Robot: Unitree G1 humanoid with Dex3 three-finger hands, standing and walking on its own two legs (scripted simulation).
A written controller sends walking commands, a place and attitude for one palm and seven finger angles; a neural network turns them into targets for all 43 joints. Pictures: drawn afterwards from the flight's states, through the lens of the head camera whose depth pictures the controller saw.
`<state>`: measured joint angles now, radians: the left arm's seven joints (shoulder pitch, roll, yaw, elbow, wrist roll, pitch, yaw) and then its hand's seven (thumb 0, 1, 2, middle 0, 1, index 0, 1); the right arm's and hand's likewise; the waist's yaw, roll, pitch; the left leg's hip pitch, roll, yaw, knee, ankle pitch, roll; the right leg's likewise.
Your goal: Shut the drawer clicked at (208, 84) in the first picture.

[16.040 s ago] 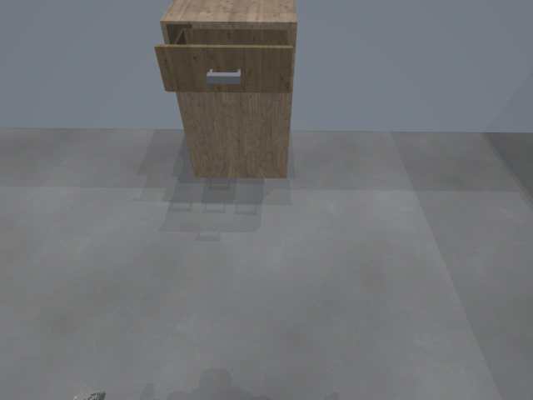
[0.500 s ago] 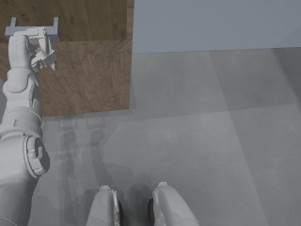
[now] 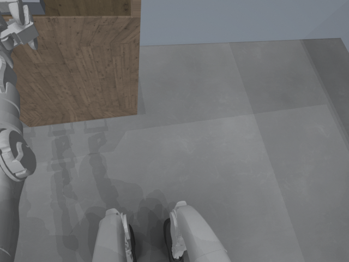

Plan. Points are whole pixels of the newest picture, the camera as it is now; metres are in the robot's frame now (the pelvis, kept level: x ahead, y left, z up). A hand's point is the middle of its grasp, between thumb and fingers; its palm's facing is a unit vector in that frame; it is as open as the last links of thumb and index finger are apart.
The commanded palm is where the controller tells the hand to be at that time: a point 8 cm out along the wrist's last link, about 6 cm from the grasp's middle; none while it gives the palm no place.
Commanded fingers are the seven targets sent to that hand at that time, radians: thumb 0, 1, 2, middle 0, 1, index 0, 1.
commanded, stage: push the drawer shut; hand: left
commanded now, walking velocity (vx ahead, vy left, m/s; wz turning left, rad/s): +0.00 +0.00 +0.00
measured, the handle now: out of the picture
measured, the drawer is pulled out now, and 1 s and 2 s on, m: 0.00 0.00 0.00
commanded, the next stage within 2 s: pull the fist back off the drawer in 0.30 s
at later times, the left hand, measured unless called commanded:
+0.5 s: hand (24, 22) +0.58 +0.21 +0.08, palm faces +0.06 -1.00 -0.04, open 3.3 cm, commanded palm +0.62 +0.21 +0.07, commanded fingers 0.00 0.90 0.90 -1.40 -1.60 -1.40 -1.60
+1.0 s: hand (28, 25) +0.58 +0.21 +0.07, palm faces +0.08 -1.00 -0.01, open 3.1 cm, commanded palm +0.56 +0.22 +0.07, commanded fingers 0.00 0.90 0.90 -1.40 -1.60 -1.40 -1.60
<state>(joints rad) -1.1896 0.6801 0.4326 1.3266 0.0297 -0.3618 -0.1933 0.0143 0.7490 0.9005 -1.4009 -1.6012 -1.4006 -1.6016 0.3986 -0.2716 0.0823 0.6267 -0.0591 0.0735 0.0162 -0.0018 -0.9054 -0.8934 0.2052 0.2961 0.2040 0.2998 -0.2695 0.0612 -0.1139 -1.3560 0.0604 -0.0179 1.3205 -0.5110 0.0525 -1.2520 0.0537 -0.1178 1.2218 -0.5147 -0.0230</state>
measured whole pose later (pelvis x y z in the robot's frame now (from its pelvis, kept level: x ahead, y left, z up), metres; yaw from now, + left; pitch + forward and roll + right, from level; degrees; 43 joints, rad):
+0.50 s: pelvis -0.03 +0.00 -0.01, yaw +0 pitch +32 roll -9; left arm -1.35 0.79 0.35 1.38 0.05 -0.28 -0.18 0.06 0.64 0.91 -1.40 -1.60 -1.40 -1.60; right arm 0.40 -0.28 0.13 0.65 -0.07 -0.01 -0.01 0.00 -0.90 -0.89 0.21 0.30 0.21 0.30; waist -0.33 0.06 -0.10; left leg -1.46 0.06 -0.05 1.35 -0.47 0.06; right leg -1.34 0.05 -0.15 1.24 -0.47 -0.02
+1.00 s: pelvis -0.01 +0.01 +0.00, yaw -1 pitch +31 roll -8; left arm -1.18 0.67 0.42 1.24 0.02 -0.29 -0.16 0.02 0.77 0.88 -1.40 -1.60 -1.40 -1.60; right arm 0.43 -0.26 0.09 0.63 -0.06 0.02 0.03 0.00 -0.90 -0.89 0.21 0.30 0.21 0.30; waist -0.28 0.06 -0.11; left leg -1.37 0.06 -0.02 1.31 -0.49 0.06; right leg -1.26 0.06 -0.12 1.20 -0.48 -0.01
